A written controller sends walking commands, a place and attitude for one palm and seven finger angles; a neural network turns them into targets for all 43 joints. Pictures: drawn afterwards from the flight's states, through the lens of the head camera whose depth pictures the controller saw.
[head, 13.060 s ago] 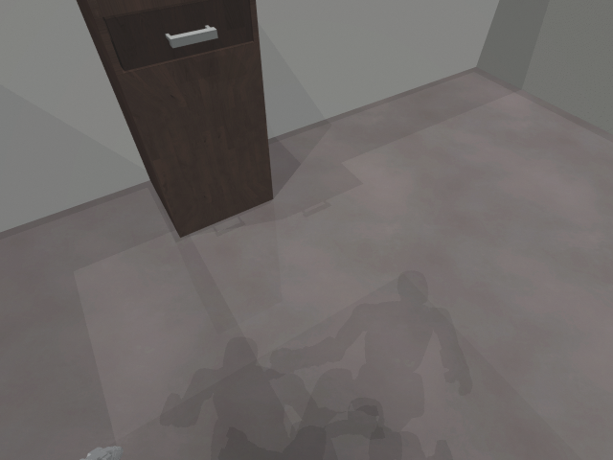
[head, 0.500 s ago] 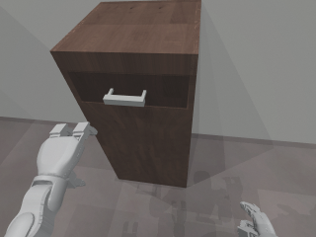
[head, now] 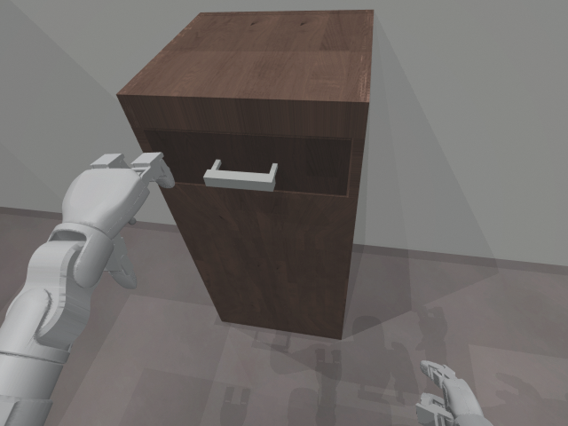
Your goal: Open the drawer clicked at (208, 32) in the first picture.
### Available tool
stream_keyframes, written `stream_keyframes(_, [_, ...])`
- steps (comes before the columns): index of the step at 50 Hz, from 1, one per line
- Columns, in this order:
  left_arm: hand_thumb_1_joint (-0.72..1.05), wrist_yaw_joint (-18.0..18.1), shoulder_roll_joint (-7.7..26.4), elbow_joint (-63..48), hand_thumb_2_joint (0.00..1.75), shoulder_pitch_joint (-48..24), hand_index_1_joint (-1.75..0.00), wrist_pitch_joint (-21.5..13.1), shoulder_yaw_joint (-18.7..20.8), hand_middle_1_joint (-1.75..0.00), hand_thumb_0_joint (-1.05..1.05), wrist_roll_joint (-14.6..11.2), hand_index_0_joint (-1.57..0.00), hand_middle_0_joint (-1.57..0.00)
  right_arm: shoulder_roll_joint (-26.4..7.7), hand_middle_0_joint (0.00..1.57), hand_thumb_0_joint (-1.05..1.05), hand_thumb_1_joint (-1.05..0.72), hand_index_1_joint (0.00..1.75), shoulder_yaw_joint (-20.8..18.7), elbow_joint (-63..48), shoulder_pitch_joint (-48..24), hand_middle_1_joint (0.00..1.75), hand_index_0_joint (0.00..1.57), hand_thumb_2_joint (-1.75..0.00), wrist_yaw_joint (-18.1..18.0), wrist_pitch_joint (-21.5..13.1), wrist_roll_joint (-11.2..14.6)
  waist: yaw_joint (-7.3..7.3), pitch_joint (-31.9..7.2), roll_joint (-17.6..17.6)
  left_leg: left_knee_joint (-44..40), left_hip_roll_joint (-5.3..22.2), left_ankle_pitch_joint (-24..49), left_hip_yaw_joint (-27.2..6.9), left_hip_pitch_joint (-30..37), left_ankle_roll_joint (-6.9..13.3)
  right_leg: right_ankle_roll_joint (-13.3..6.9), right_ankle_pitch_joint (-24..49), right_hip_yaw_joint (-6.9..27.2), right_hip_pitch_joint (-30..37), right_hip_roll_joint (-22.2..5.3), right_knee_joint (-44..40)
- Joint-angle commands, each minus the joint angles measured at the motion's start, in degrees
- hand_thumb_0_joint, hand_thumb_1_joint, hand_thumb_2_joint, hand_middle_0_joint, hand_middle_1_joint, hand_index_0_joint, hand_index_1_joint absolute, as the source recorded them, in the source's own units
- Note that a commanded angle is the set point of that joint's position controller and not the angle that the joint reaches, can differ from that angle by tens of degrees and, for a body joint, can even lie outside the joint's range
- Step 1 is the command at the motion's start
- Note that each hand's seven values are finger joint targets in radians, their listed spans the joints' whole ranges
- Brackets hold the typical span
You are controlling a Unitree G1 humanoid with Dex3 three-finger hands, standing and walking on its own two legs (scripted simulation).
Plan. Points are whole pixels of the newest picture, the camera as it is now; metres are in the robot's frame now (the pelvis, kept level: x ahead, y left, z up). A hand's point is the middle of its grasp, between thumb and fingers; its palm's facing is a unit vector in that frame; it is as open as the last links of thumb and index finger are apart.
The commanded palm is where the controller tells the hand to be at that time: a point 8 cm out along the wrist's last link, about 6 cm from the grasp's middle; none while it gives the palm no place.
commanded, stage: raise the hand with hooked fingers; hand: left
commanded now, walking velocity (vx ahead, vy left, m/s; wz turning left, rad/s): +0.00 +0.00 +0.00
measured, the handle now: (242, 173) +0.56 +0.16 +0.03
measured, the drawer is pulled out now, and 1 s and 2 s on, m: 0.00 0.00 0.00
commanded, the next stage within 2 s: move the hooked fingers above the handle in 0.28 s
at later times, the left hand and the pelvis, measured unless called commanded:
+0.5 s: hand (133, 240) +0.30 +0.24 +0.13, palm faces +0.06 -0.07 -1.00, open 13.8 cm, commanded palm +0.28 +0.24 +0.20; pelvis -0.02 +0.01 +0.00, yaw +1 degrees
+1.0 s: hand (178, 211) +0.38 +0.21 +0.11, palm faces +0.00 -0.06 -1.00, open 13.8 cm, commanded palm +0.36 +0.22 +0.18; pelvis +0.01 +0.00 +0.00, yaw +0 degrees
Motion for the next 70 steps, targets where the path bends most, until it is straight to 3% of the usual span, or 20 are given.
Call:
stream_keyframes(1, [-0.50, 0.76, 11.76, -10.51, 0.30, -12.27, -1.20, -1.95, 7.71, -1.20, 0.00, -0.54, -0.30, -0.30, -6.45, 0.20, 0.00, -0.90, 0.30, -2.56, -9.41, -7.43, 0.30, 0.20, -0.90, 0.03, -2.85, -0.03, 0.48, -12.58, -4.80, -2.15, 2.33, 15.71, -0.89, 4.43, -1.29, -0.25, 15.09, 0.34, 3.38, -1.61, -2.73])
stream_keyframes(7, [-0.50, 4.27, 15.11, -13.93, 0.30, -15.24, -1.20, -5.52, 11.66, -1.20, 0.00, -0.46, -0.30, -0.30, -6.32, 0.20, 0.00, -0.90, 0.30, -2.89, -8.77, -6.91, 0.30, 0.20, -0.90, -0.32, -4.01, -0.30, 0.90, -14.15, -1.86, -2.25, 2.54, 13.74, -1.75, 5.51, -1.47, -0.60, 10.75, 0.38, 2.42, -1.13, -3.14])
stream_keyframes(12, [-0.50, 6.72, 13.83, -11.46, 0.30, -16.66, -1.20, -4.82, 10.62, -1.20, 0.00, -0.01, -0.30, -0.30, -6.18, 0.20, 0.00, -0.90, 0.30, -3.15, -7.59, -7.21, 0.30, 0.20, -0.90, -0.26, -4.09, 0.33, 0.44, -13.38, -0.94, -2.69, 2.94, 11.90, -2.10, 5.81, -1.87, -0.64, 7.70, -0.07, 0.37, -0.87, -3.29])
stream_keyframes(19, [-0.50, 4.67, 11.40, -10.93, 0.30, -15.71, -1.20, -2.66, 6.28, -1.20, 0.00, 0.81, -0.30, -0.30, -6.10, 0.20, 0.00, -0.90, 0.30, -2.88, -7.89, -7.36, 0.30, 0.20, -0.90, -0.43, -3.73, 0.50, -0.07, -12.84, -1.73, -3.87, 3.29, 9.57, -2.50, 6.06, -2.01, -0.64, 5.74, -0.65, 0.29, -1.12, -3.42])
stream_keyframes(22, [-0.50, 3.90, 7.71, -9.52, 0.30, -19.91, -1.20, -2.79, 2.26, -1.20, 0.00, 0.96, -0.30, -0.30, -5.89, 0.20, 0.00, -0.90, 0.30, -2.71, -7.85, -7.13, 0.30, 0.20, -0.90, -0.64, -4.06, 0.71, -1.43, -10.85, -2.72, -3.99, 3.57, 7.33, -3.12, 6.18, -2.03, -0.55, 4.69, -1.09, -2.53, -0.66, -3.47])
stream_keyframes(23, [-0.50, 3.92, 7.97, -7.60, 0.30, -21.17, -1.20, -2.88, 1.99, -1.20, 0.00, 1.28, -0.30, -0.30, -5.85, 0.20, 0.00, -0.90, 0.30, -2.58, -7.31, -6.54, 0.30, 0.20, -0.90, -0.88, -4.03, 0.50, -1.54, -10.47, -4.27, -4.16, 3.57, 5.90, -3.06, 5.74, -1.95, -0.50, 3.67, -1.26, -2.78, -0.97, -3.53])
stream_keyframes(27, [-0.50, 5.61, 12.61, -3.27, 0.30, -27.20, -1.20, -3.79, 5.79, -1.20, 0.00, 2.82, -0.30, -0.30, -6.27, 0.20, 0.00, -0.90, 0.30, -2.39, -6.23, -5.82, 0.30, 0.20, -0.90, -1.50, -4.00, 0.59, -1.04, -12.28, -3.11, -3.65, 3.13, 5.70, -2.70, 4.87, -1.85, -0.82, 3.42, -0.74, -1.97, -0.59, -3.54])
stream_keyframes(30, [-0.50, 6.65, 9.32, -1.66, 0.30, -30.79, -1.20, -4.12, 2.53, -1.20, 0.00, 3.06, -0.30, -0.30, -5.62, 0.20, 0.00, -0.90, 0.30, -2.65, -6.08, -4.87, 0.30, 0.20, -0.90, -1.59, -3.88, 0.45, -1.20, -14.67, -1.63, -2.96, 3.18, 8.55, -2.53, 6.41, -2.17, -1.01, 5.34, -1.13, -2.22, -0.95, -2.55])
stream_keyframes(32, [-0.50, 7.12, 11.46, 1.32, 0.30, -30.38, -1.20, -3.61, 4.77, -1.20, 0.00, 3.18, -0.30, -0.30, -5.98, 0.20, 0.00, -0.90, 0.30, -2.71, -5.90, -4.54, 0.30, 0.20, -0.90, -1.52, -3.75, 0.50, -0.84, -15.40, -1.56, -2.66, 3.14, 9.46, -2.46, 5.81, -2.20, -1.12, 5.96, -0.93, -1.51, -0.63, -2.53])
stream_keyframes(35, [-0.50, 6.82, 8.50, 3.82, 0.30, -31.55, -1.20, -2.93, 1.59, -1.20, 0.00, 3.39, -0.30, -0.30, -6.05, 0.20, 0.00, -0.90, 0.30, -2.80, -5.93, -3.51, 0.30, 0.20, -0.90, -1.44, -3.28, 0.61, -1.30, -15.35, -2.98, -1.96, 3.07, 11.66, -1.74, 5.10, -2.00, -1.10, 8.22, -0.89, -1.44, -1.02, -2.18])
stream_keyframes(39, [-0.50, 6.10, 10.24, 4.58, 0.30, -30.40, -1.20, -2.72, 3.19, -1.20, 0.00, 3.65, -0.30, -0.30, -6.42, 0.20, 0.00, -0.90, 0.30, -3.16, -6.56, -2.80, 0.30, 0.20, -0.90, -1.24, -2.73, 0.57, -0.86, -17.46, -4.14, -0.75, 2.77, 15.59, -1.08, 4.26, -1.59, -1.12, 12.97, -0.34, 0.95, -1.20, -1.26])
stream_keyframes(41, [-0.50, 5.52, 8.86, 4.80, 0.30, -30.41, -1.20, -2.88, 1.89, -1.20, 0.00, 3.39, -0.30, -0.30, -6.54, 0.20, 0.00, -0.90, 0.30, -3.27, -6.76, -2.65, 0.30, 0.20, -0.90, -1.21, -2.31, 0.66, -1.34, -17.14, -4.60, -0.17, 2.57, 16.80, -0.79, 3.93, -1.43, -0.94, 14.87, -0.22, 0.50, -1.24, -0.87])
stream_keyframes(43, [-0.50, 5.32, 10.61, 5.18, 0.30, -29.74, -1.20, -3.43, 3.68, -1.20, 0.00, 3.17, -0.30, -0.30, -6.87, 0.20, 0.00, -0.90, 0.30, -3.51, -6.87, -2.19, 0.30, 0.20, -0.90, -1.28, -2.18, 0.74, -1.21, -17.68, -5.08, 0.24, 2.51, 17.08, -0.54, 3.26, -1.19, -0.82, 15.63, 0.11, 0.97, -1.23, -0.58])
stream_keyframes(45, [-0.50, 5.60, 9.04, 3.19, 0.30, -31.25, -1.20, -4.35, 2.18, -1.20, 0.00, 3.14, -0.30, -0.30, -6.74, 0.20, 0.00, -0.90, 0.30, -3.91, -6.92, -1.62, 0.30, 0.20, -0.90, -1.21, -2.14, 0.74, -1.54, -18.66, -3.85, 0.97, 2.56, 19.31, -0.69, 4.38, -1.18, -0.85, 16.99, 0.04, -0.11, -1.10, 0.11])
stream_keyframes(49, [-0.50, 6.91, 10.61, 6.07, 0.30, -33.23, -1.20, -5.07, 3.76, -1.20, 0.00, 3.21, -0.30, -0.30, -6.99, 0.20, 0.00, -0.90, 0.30, -4.24, -6.12, -0.09, 0.30, 0.20, -0.90, -1.58, -2.11, 0.77, -1.90, -19.17, -5.78, 2.08, 2.27, 18.64, -0.41, 3.04, -0.81, -0.65, 17.90, 0.31, -0.36, -1.06, 0.71])
stream_keyframes(51, [-0.50, 7.68, 9.28, 6.54, 0.30, -35.91, -1.20, -5.09, 2.09, -1.20, 0.00, 3.61, -0.30, -0.30, -6.82, 0.20, 0.00, -0.90, 0.30, -4.36, -5.83, 0.09, 0.30, 0.20, -0.90, -1.64, -1.93, 0.92, -2.49, -19.40, -3.30, 2.74, 2.24, 18.97, -0.23, 3.64, -0.93, -0.70, 17.83, 0.29, -2.04, -1.02, 1.18])
stream_keyframes(55, [-0.50, 9.04, 9.61, 8.57, 0.30, -38.92, -1.20, -4.69, 2.00, -1.20, 0.00, 4.26, -0.30, -0.30, -6.78, 0.20, 0.00, -0.90, 0.30, -4.72, -5.28, 1.13, 0.30, 0.20, -0.90, -1.74, -1.88, 0.89, -2.71, -21.96, -3.49, 3.83, 2.15, 19.88, -0.26, 3.73, -0.86, -0.72, 19.07, 0.48, -1.88, -1.02, 2.11])
stream_keyframes(59, [-0.50, 8.99, 8.13, 15.07, 0.30, -41.65, -1.20, -3.06, -0.13, -1.20, 0.00, 5.02, -0.30, -0.30, -6.95, 0.20, 0.00, -0.90, 0.30, -4.53, -4.74, 1.87, 0.30, 0.20, -0.90, -2.09, -1.19, 1.18, -3.81, -20.19, -4.91, 4.31, 2.14, 17.80, 0.12, 1.94, -0.61, -0.64, 18.48, 0.43, -3.40, -1.03, 2.30])
stream_keyframes(65, [-0.50, 8.04, 7.77, 18.07, 0.30, -44.37, -1.20, -3.40, -0.76, -1.20, 0.00, 5.47, -0.30, -0.30, -6.85, 0.20, 0.00, -0.90, 0.30, -4.66, -5.36, 2.97, 0.30, 0.20, -0.90, -2.22, -0.45, 0.90, -3.72, -23.00, -5.73, 5.64, 1.86, 20.28, 0.50, 1.26, -0.24, -0.42, 23.65, 0.99, -1.70, -1.36, 3.65])
stream_keyframes(70, [-0.50, 8.01, 9.56, 24.18, 0.30, -45.73, -1.20, -4.26, 1.09, -1.20, 0.00, 5.78, -0.30, -0.30, -7.08, 0.20, 0.00, -0.90, 0.30, -4.68, -5.02, 4.27, 0.30, 0.20, -0.90, -2.66, 0.13, 0.99, -4.03, -21.18, -7.89, 6.21, 1.63, 18.76, 1.16, -2.27, -0.09, -0.15, 25.33, 1.22, -1.68, -1.49, 4.12])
